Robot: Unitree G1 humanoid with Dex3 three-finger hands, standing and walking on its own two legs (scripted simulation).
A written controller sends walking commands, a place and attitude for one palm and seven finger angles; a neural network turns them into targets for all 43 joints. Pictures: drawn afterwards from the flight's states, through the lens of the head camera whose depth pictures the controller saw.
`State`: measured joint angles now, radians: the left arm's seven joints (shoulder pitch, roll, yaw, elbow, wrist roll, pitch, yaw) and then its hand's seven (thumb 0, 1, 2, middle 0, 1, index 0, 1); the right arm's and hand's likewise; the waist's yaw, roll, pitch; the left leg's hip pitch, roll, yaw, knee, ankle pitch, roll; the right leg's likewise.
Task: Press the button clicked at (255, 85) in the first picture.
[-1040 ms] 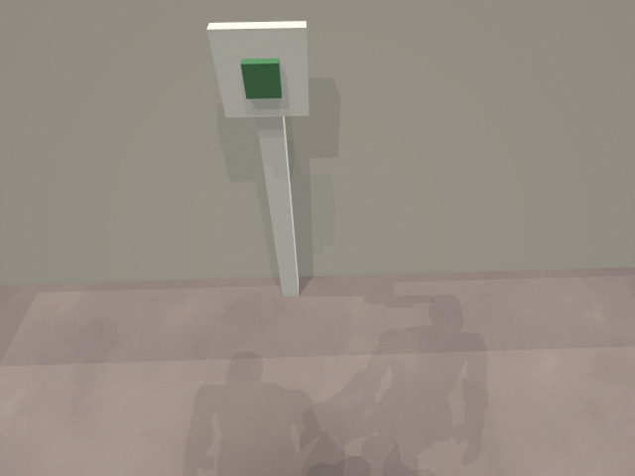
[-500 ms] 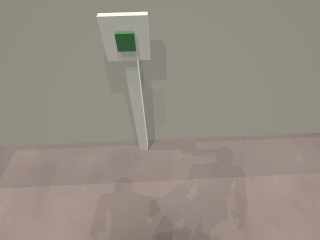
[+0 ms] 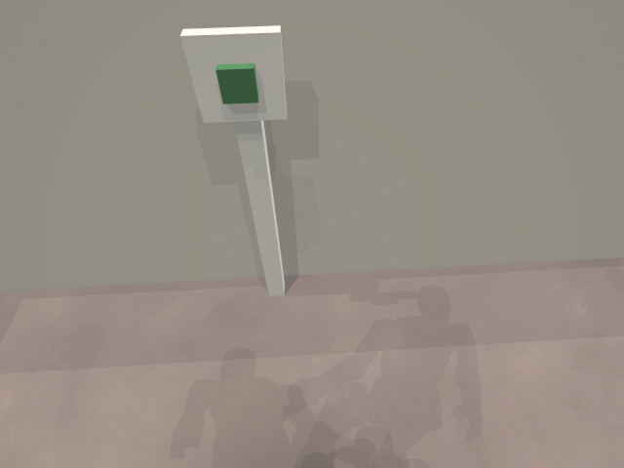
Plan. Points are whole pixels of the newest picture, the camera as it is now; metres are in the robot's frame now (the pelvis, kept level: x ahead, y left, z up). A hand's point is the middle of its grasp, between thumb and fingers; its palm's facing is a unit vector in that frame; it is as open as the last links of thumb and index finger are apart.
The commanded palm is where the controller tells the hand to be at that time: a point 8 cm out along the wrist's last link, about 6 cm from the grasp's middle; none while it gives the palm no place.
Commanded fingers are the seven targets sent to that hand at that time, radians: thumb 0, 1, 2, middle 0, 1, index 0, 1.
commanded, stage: take the last steps up to it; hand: left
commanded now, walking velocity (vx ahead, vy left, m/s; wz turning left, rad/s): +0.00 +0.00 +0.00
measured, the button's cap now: (238, 83) +0.76 +0.18 +0.10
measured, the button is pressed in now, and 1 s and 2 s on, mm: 0 0 0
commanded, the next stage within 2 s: come to a stop and stand still in 0.82 s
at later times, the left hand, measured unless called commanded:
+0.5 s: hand out of the picture +0.09 +0.17 -0.19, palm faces +0.03 -0.98 -0.19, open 7.3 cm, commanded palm none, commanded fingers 0.00 0.90 0.90 -0.20 -0.30 -0.20 -0.30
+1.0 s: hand (260, 416) +0.23 +0.11 -0.20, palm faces +0.13 -0.98 -0.15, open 7.4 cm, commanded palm none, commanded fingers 0.00 0.90 0.90 -0.20 -0.30 -0.20 -0.30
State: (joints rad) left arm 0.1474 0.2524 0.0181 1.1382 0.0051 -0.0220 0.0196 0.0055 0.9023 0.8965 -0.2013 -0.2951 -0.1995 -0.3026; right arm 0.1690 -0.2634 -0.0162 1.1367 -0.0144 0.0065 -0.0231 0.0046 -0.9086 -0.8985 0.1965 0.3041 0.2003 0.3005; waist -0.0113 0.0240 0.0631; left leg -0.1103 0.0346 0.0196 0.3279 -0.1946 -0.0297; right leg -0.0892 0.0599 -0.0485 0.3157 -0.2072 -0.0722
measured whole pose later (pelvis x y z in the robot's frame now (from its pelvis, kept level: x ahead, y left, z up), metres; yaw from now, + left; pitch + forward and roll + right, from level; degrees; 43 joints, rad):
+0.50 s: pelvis +0.08 +0.00 -0.01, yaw +2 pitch +0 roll +0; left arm 0.23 0.16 0.05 1.13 0.02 0.01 -0.01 0.02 0.92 0.90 -0.20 -0.29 -0.20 -0.30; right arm 0.45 -0.08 -0.02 1.18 -0.04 -0.05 -0.04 0.00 -0.91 -0.90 0.20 0.30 0.20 0.30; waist -0.05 0.00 0.09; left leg -0.06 0.04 0.01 0.43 -0.37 -0.03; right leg -0.43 -0.03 -0.07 0.94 -0.42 -0.04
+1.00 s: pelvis +0.25 -0.06 -0.01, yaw +5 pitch +0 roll +0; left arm 0.25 0.14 0.04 1.13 0.01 0.00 0.01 0.01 0.92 0.90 -0.20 -0.29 -0.20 -0.30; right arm 0.16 -0.15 -0.03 1.01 -0.04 -0.06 -0.03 0.00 -0.91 -0.90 0.19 0.30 0.20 0.30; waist 0.00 -0.02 0.08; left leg -0.24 0.09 0.13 0.55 -0.30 -0.03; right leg -0.33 -0.03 -0.09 0.88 -0.49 0.00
